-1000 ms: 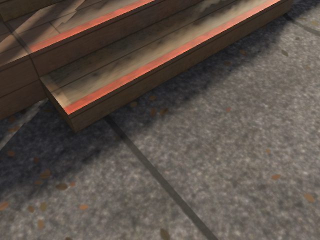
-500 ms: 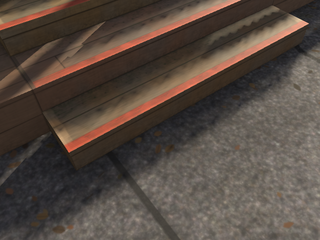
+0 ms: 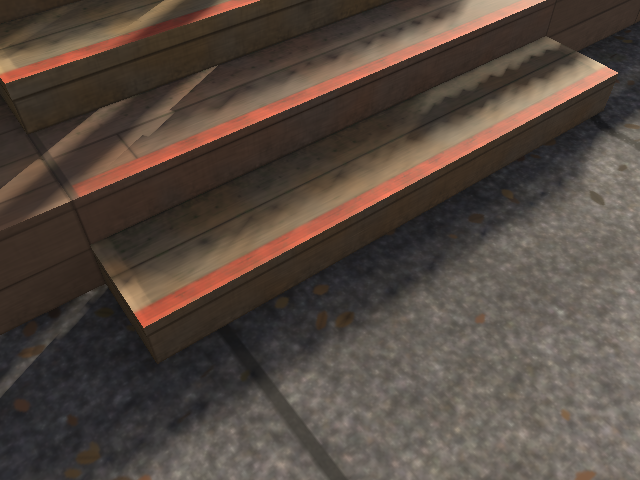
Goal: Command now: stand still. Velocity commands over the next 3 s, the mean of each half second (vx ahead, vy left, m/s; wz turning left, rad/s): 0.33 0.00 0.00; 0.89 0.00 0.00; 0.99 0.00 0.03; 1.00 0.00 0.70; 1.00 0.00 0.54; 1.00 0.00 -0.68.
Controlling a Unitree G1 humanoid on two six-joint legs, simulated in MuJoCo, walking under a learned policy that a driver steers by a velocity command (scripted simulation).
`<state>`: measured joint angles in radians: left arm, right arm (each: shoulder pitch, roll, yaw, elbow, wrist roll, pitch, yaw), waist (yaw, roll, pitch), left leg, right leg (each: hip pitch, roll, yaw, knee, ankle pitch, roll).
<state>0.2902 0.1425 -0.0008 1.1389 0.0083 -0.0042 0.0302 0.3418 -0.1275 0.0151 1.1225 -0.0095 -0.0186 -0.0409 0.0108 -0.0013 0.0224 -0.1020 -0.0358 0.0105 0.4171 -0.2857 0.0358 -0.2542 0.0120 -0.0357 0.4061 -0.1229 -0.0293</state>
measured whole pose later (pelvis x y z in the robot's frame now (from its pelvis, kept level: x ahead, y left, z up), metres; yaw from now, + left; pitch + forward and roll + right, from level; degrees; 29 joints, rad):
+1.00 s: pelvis +0.47 -0.05 -0.04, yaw -1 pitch +2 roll +1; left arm 0.49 0.19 0.04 1.09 0.02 -0.10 0.01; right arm -0.02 -0.20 -0.04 0.82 -0.04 -0.08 0.02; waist 0.02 -0.02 0.06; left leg -0.57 -0.04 0.15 0.61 -0.09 0.15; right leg 0.12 0.00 -0.03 0.69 -0.41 -0.07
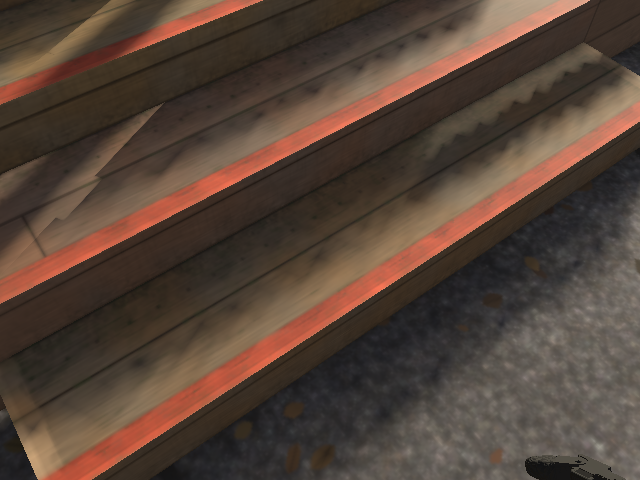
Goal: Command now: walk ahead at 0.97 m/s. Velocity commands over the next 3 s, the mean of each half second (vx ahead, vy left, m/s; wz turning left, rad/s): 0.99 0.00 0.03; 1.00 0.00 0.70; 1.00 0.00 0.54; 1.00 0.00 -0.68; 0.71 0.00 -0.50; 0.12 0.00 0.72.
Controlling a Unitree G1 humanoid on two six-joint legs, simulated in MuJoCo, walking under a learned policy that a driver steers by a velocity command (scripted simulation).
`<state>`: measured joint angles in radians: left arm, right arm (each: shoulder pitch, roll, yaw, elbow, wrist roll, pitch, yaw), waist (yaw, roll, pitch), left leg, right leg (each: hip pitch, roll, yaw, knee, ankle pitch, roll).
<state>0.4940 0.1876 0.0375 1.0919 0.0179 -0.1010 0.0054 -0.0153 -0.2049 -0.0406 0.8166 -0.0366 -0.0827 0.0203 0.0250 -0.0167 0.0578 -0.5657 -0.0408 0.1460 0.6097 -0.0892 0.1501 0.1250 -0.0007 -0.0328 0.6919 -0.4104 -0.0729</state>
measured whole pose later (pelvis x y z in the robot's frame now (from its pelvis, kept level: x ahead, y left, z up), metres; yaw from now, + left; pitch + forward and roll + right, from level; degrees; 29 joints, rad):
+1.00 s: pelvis +0.90 +0.05 +0.13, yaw +25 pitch +3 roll +1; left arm 0.04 0.14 -0.03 0.57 0.08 -0.11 -0.01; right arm 0.40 -0.27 -0.04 0.90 -0.02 -0.03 -0.02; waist -0.03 0.00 -0.12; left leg -0.38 -0.23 -0.02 0.87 -0.52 0.18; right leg -0.86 0.00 0.11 2.17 -0.31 -0.05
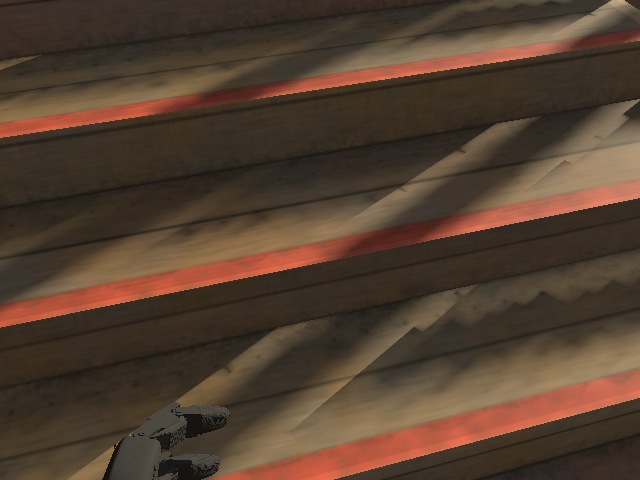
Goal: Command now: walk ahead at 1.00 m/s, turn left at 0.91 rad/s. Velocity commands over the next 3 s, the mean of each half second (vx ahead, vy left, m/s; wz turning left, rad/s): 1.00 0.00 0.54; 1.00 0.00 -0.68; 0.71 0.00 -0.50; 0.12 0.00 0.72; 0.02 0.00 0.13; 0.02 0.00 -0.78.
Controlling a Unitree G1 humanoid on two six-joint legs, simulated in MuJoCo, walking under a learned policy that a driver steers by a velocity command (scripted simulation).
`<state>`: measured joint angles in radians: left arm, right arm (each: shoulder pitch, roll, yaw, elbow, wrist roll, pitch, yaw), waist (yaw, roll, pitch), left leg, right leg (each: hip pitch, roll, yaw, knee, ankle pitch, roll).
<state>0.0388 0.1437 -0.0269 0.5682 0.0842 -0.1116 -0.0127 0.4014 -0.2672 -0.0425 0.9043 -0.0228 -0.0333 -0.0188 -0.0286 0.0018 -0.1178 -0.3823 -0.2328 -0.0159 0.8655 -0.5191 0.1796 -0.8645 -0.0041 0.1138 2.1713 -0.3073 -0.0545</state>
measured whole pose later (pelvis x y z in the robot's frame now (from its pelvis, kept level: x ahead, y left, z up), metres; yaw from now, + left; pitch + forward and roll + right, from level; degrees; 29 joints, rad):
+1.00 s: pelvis +0.85 +0.00 +0.41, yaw -7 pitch +4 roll -1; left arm 0.17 0.24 0.04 0.66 0.00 0.00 -0.01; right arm 0.30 -0.23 -0.05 0.77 -0.05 -0.13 0.03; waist 0.02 0.00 -0.06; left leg -0.41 0.05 -0.01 1.62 -0.12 0.04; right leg -0.70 0.20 -0.08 1.09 -0.48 -0.18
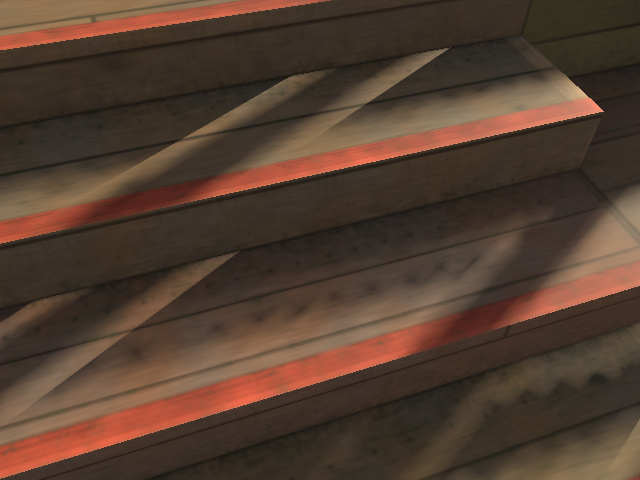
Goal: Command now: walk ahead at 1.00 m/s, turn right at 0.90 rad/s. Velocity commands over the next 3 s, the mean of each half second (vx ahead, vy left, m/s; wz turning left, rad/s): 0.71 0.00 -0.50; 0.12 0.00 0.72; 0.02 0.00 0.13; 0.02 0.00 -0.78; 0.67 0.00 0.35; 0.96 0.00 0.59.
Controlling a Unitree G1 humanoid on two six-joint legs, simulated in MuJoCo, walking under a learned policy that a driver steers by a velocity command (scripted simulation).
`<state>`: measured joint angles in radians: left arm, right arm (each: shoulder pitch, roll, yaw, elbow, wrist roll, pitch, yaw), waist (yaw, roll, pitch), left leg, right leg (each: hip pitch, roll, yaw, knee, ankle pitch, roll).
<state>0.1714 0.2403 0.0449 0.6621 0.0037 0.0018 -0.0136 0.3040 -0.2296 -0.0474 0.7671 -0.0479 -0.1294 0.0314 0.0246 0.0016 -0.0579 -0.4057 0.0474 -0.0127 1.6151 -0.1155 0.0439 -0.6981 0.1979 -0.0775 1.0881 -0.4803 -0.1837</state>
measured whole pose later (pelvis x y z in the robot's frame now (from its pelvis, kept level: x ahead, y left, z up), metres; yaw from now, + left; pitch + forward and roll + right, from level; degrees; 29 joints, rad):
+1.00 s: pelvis +0.54 -0.02 +0.36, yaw +10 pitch +0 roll -2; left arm 0.18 0.28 0.06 0.71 0.05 -0.02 0.07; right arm 0.10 -0.28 -0.09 0.51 -0.01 0.08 -0.05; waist -0.01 -0.02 0.05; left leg -0.64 0.08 0.03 1.14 -0.38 0.00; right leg -0.42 -0.18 -0.28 0.72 -0.26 0.00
